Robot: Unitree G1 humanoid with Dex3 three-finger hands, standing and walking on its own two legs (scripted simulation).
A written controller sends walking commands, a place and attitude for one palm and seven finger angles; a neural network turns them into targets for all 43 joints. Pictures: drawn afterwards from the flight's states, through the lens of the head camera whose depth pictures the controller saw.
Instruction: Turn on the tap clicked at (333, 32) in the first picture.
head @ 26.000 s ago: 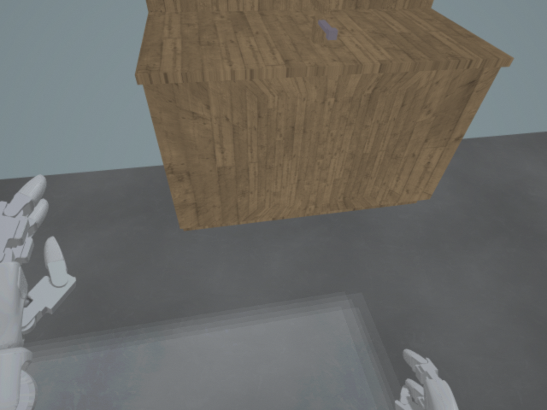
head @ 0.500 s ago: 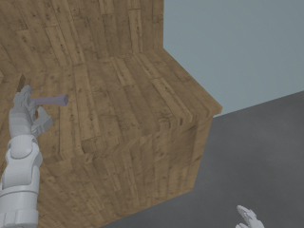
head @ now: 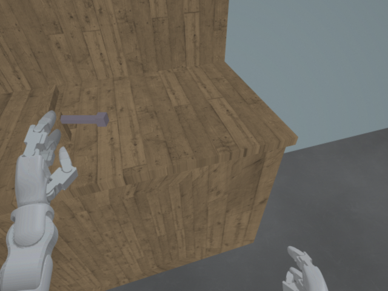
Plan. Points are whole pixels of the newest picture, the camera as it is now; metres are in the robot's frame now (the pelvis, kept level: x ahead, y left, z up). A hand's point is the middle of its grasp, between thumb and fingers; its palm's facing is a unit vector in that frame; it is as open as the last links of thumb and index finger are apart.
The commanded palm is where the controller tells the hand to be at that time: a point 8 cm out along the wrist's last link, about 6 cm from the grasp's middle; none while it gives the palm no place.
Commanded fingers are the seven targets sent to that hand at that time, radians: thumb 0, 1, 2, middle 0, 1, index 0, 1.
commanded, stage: draw the hand back beside the body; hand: left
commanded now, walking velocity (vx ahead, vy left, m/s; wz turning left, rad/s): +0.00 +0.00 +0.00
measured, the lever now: (102, 119) +0.49 +0.31 +0.10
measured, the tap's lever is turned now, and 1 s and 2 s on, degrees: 72 72 72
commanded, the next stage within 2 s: step back with the hand held close in 0.62 s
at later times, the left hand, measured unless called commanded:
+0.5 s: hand (54, 208) +0.19 +0.25 +0.16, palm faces +0.46 -0.84 -0.30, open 7.4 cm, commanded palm +0.15 +0.28 +0.17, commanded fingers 0.00 0.90 0.90 -0.20 -0.30 -0.20 -0.30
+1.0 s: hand (65, 204) +0.21 +0.25 +0.14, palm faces +0.37 -0.84 -0.40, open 7.4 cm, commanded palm +0.15 +0.29 +0.17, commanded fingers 0.00 0.90 0.90 -0.20 -0.30 -0.20 -0.30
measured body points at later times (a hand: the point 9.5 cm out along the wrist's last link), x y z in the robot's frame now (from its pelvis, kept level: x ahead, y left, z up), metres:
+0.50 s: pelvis +0.00 +0.00 +0.00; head -0.04 -0.02 +0.45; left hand +0.16 +0.29 +0.18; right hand +0.20 -0.21 -0.08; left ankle +0.05 +0.11 -0.75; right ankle +0.00 -0.10 -0.75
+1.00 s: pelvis +0.00 +0.01 -0.01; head +0.00 -0.01 +0.44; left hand +0.18 +0.29 +0.16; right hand +0.19 -0.23 -0.09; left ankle +0.05 +0.11 -0.75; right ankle +0.00 -0.10 -0.75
